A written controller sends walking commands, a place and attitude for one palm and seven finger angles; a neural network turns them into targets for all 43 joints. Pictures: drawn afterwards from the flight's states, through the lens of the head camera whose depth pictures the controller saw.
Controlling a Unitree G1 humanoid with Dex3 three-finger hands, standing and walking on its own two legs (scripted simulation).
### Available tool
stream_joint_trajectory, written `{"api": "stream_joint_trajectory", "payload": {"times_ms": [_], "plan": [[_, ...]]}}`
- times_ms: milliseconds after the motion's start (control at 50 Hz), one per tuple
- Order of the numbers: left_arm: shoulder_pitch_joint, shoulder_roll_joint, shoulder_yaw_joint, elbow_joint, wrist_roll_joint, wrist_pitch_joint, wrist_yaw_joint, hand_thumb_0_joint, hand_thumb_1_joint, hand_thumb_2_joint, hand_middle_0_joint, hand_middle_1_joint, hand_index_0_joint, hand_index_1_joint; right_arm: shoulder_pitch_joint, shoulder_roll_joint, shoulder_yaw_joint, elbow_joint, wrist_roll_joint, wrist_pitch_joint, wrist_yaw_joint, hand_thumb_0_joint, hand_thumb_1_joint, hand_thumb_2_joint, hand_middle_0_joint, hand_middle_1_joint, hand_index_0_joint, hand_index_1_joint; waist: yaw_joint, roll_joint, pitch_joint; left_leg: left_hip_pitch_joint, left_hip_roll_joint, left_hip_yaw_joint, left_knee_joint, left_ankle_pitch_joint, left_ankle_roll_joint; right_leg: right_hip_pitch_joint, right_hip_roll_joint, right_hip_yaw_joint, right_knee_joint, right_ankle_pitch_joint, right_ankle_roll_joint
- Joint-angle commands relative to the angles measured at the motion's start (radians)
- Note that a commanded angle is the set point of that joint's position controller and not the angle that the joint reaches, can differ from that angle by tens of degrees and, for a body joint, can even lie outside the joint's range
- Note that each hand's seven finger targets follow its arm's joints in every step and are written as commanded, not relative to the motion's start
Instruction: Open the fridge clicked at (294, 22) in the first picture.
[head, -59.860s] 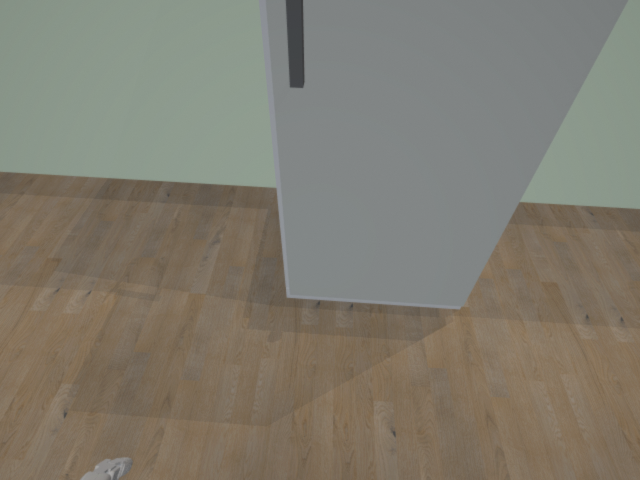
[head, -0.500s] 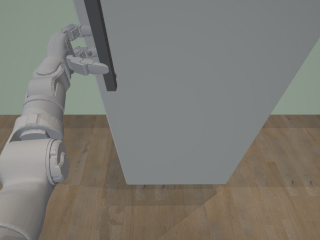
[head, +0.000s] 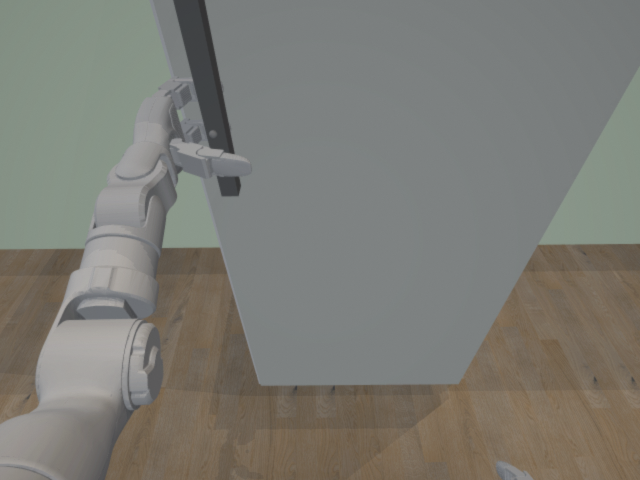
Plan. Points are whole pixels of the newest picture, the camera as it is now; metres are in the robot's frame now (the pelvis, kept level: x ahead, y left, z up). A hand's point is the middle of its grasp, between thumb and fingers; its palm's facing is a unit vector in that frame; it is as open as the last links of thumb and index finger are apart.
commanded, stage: slide the fingers in behind the handle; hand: left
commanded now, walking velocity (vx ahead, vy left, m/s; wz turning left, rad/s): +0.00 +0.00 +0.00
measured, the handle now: (214, 92) +0.51 +0.15 +0.26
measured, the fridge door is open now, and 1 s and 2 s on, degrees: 0 0 0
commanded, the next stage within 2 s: grip the handle and tug to test in 1.22 s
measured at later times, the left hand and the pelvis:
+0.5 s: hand (217, 136) +0.45 +0.14 +0.23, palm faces +0.05 -1.00 +0.00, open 14.0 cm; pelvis +0.00 -0.01 +0.00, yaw +1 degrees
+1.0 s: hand (220, 135) +0.45 +0.13 +0.24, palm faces +0.05 -1.00 +0.00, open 14.1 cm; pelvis +0.01 +0.00 +0.00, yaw +0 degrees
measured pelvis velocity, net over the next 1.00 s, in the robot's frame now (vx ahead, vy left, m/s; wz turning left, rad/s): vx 0.01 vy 0.00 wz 0.01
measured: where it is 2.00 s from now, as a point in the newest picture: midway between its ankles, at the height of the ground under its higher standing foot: outside the picture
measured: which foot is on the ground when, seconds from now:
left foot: down 0.00-1.00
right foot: down 0.00-1.00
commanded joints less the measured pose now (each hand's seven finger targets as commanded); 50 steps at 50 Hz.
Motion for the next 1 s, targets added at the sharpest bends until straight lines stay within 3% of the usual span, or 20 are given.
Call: {"api": "stream_joint_trajectory", "payload": {"times_ms": [0,100,120,220,280,360,400,480,520,540,560,620,680,740,780,820,880,920,940,980], "plan": [[-0.546,0.178,0.012,-0.264,0.001,-0.051,0.021,0.0,-0.5,0.3,-0.3,-1.2,-0.3,-1.2,-0.062,-0.134,-0.045,-0.132,0.003,-0.034,-0.006,0.0,-0.9,-0.9,0.2,0.3,0.2,0.3,0.005,-0.044,-0.284,0.137,-0.008,-0.024,-0.031,0.299,0.021,0.095,0.031,-0.011,-0.03,0.274,-0.024],[-0.557,0.197,0.026,-0.238,-0.013,-0.028,0.008,0.0,-0.5,0.3,-0.3,-1.2,-0.3,-1.2,-0.083,-0.136,-0.038,-0.132,0.003,-0.021,-0.015,0.0,-0.9,-0.9,0.2,0.3,0.2,0.3,0.0,-0.083,-0.255,0.122,-0.015,-0.014,-0.032,0.271,0.029,0.099,0.023,-0.003,-0.041,0.287,-0.018],[-0.543,0.226,0.045,-0.237,-0.007,-0.032,0.009,0.0,-0.5,0.3,-0.3,-1.2,-0.3,-1.2,-0.087,-0.142,-0.041,-0.134,0.002,-0.018,-0.016,0.0,-0.9,-0.9,0.2,0.3,0.2,0.3,0.007,-0.077,-0.268,0.126,-0.015,-0.016,-0.033,0.278,0.029,0.115,0.022,-0.002,-0.039,0.285,-0.02],[-0.519,0.19,0.019,-0.261,-0.01,-0.034,0.001,0.0,-0.5,0.3,-0.3,-1.2,-0.3,-1.2,-0.097,-0.133,-0.039,-0.145,0.003,-0.012,-0.016,0.0,-0.9,-0.9,0.2,0.3,0.2,0.3,0.011,-0.042,-0.292,0.144,-0.021,-0.009,-0.022,0.32,0.03,0.133,0.018,0.001,-0.031,0.344,-0.019],[-0.544,0.171,0.004,-0.267,-0.014,-0.03,-0.002,0.0,-0.5,0.3,-0.3,-1.2,-0.3,-1.2,-0.097,-0.129,-0.039,-0.142,0.004,-0.011,-0.017,0.0,-0.9,-0.9,0.2,0.3,0.2,0.3,0.001,-0.056,-0.283,0.138,-0.021,-0.01,-0.023,0.303,0.03,0.121,0.019,-0.001,-0.034,0.335,-0.018],[-0.541,0.202,0.029,-0.24,-0.017,-0.018,0.0,0.0,-0.5,0.3,-0.3,-1.2,-0.3,-1.2,-0.098,-0.135,-0.039,-0.136,0.004,-0.007,-0.02,0.0,-0.9,-0.9,0.2,0.3,0.2,0.3,0.004,-0.07,-0.276,0.123,-0.023,-0.01,-0.023,0.29,0.033,0.124,0.017,0.002,-0.037,0.327,-0.017],[-0.562,0.181,0.012,-0.246,-0.016,-0.02,-0.001,0.0,-0.5,0.3,-0.3,-1.2,-0.3,-1.2,-0.094,-0.132,-0.04,-0.134,0.004,-0.007,-0.02,0.0,-0.9,-0.9,0.2,0.3,0.2,0.3,-0.006,-0.064,-0.267,0.125,-0.023,-0.011,-0.022,0.287,0.032,0.115,0.018,0.0,-0.037,0.324,-0.017],[-0.551,0.134,-0.017,-0.356,-0.02,-0.048,0.007,0.0,-0.5,0.3,-0.3,-1.2,-0.3,-1.2,-0.103,-0.122,-0.043,-0.147,0.002,-0.018,-0.014,0.0,-0.9,-0.9,0.2,0.3,0.2,0.3,0.012,-0.01,-0.35,0.177,-0.024,-0.01,-0.013,0.362,0.029,0.154,0.022,-0.002,-0.021,0.385,-0.024],[-0.506,0.157,0.009,-0.328,-0.027,-0.044,0.01,0.0,-0.5,0.3,-0.3,-1.2,-0.3,-1.2,-0.1,-0.132,-0.046,-0.138,0.001,-0.015,-0.014,0.0,-0.9,-0.9,0.2,0.3,0.2,0.3,0.016,-0.058,-0.335,0.166,-0.021,-0.015,-0.017,0.366,0.028,0.165,0.025,-0.007,-0.023,0.386,-0.022],[-0.498,0.136,-0.004,-0.33,-0.031,-0.034,0.008,0.0,-0.5,0.3,-0.3,-1.2,-0.3,-1.2,-0.109,-0.128,-0.045,-0.142,0.004,-0.015,-0.013,0.0,-0.9,-0.9,0.2,0.3,0.2,0.3,0.018,-0.055,-0.316,0.154,-0.019,-0.012,-0.023,0.35,0.029,0.154,0.023,-0.007,-0.025,0.375,-0.021],[-0.522,0.144,0.004,-0.329,-0.035,-0.026,0.012,0.0,-0.5,0.3,-0.3,-1.2,-0.3,-1.2,-0.108,-0.13,-0.043,-0.136,0.004,-0.014,-0.015,0.0,-0.9,-0.9,0.2,0.3,0.2,0.3,0.012,-0.072,-0.304,0.149,-0.02,-0.01,-0.024,0.329,0.03,0.146,0.024,-0.006,-0.03,0.361,-0.019],[-0.49,0.176,0.029,-0.333,-0.029,-0.015,0.013,0.0,-0.5,0.3,-0.3,-1.2,-0.3,-1.2,-0.117,-0.137,-0.046,-0.14,0.002,-0.011,-0.018,0.0,-0.9,-0.9,0.2,0.3,0.2,0.3,0.026,-0.068,-0.309,0.148,-0.02,-0.008,-0.032,0.331,0.032,0.164,0.023,-0.004,-0.034,0.354,-0.02],[-0.5,0.115,-0.014,-0.34,-0.027,-0.008,0.015,0.0,-0.5,0.3,-0.3,-1.2,-0.3,-1.2,-0.114,-0.123,-0.042,-0.138,0.003,-0.016,-0.016,0.0,-0.9,-0.9,0.2,0.3,0.2,0.3,0.016,-0.052,-0.292,0.157,-0.017,-0.009,-0.027,0.339,0.029,0.136,0.025,-0.006,-0.032,0.354,-0.021],[-0.524,0.128,-0.013,-0.347,-0.022,-0.005,0.026,0.0,-0.5,0.3,-0.3,-1.2,-0.3,-1.2,-0.118,-0.127,-0.041,-0.135,0.002,-0.013,-0.017,0.0,-0.9,-0.9,0.2,0.3,0.2,0.3,0.011,-0.04,-0.283,0.156,-0.016,-0.013,-0.033,0.324,0.027,0.131,0.023,-0.007,-0.038,0.327,-0.021],[-0.542,0.081,-0.044,-0.341,-0.019,0.001,0.033,0.0,-0.5,0.3,-0.3,-1.2,-0.3,-1.2,-0.114,-0.12,-0.04,-0.131,0.003,-0.016,-0.015,0.0,-0.9,-0.9,0.2,0.3,0.2,0.3,0.003,-0.03,-0.273,0.165,-0.015,-0.017,-0.028,0.328,0.023,0.109,0.027,-0.011,-0.035,0.318,-0.023],[-0.516,0.131,-0.003,-0.334,-0.018,0.003,0.04,0.0,-0.5,0.3,-0.3,-1.2,-0.3,-1.2,-0.116,-0.131,-0.043,-0.13,-0.003,-0.015,-0.017,0.0,-0.9,-0.9,0.2,0.3,0.2,0.3,0.015,-0.048,-0.29,0.169,-0.016,-0.019,-0.03,0.331,0.025,0.125,0.027,-0.008,-0.037,0.316,-0.022],[-0.54,0.083,-0.036,-0.347,-0.02,0.004,0.035,0.0,-0.5,0.3,-0.3,-1.2,-0.3,-1.2,-0.115,-0.119,-0.042,-0.129,-0.001,-0.015,-0.016,0.0,-0.9,-0.9,0.2,0.3,0.2,0.3,0.005,-0.049,-0.308,0.177,-0.015,-0.014,-0.025,0.354,0.023,0.128,0.026,-0.009,-0.03,0.351,-0.023],[-0.524,0.106,-0.02,-0.332,-0.019,0.005,0.039,0.0,-0.5,0.3,-0.3,-1.2,-0.3,-1.2,-0.117,-0.126,-0.042,-0.129,-0.002,-0.014,-0.017,0.0,-0.9,-0.9,0.2,0.3,0.2,0.3,0.012,-0.046,-0.306,0.181,-0.015,-0.02,-0.027,0.363,0.019,0.133,0.027,-0.011,-0.029,0.342,-0.024],[-0.548,0.076,-0.044,-0.351,-0.021,0.003,0.038,0.0,-0.5,0.3,-0.3,-1.2,-0.3,-1.2,-0.119,-0.122,-0.04,-0.132,-0.003,-0.016,-0.015,0.0,-0.9,-0.9,0.2,0.3,0.2,0.3,0.007,-0.051,-0.31,0.18,-0.013,-0.02,-0.028,0.367,0.02,0.128,0.024,-0.013,-0.027,0.351,-0.022],[-0.545,0.088,-0.031,-0.319,-0.021,0.01,0.04,0.0,-0.5,0.3,-0.3,-1.2,-0.3,-1.2,-0.117,-0.121,-0.039,-0.125,-0.002,-0.015,-0.017,0.0,-0.9,-0.9,0.2,0.3,0.2,0.3,0.005,-0.062,-0.286,0.167,-0.014,-0.017,-0.026,0.34,0.021,0.113,0.026,-0.012,-0.031,0.33,-0.022]]}}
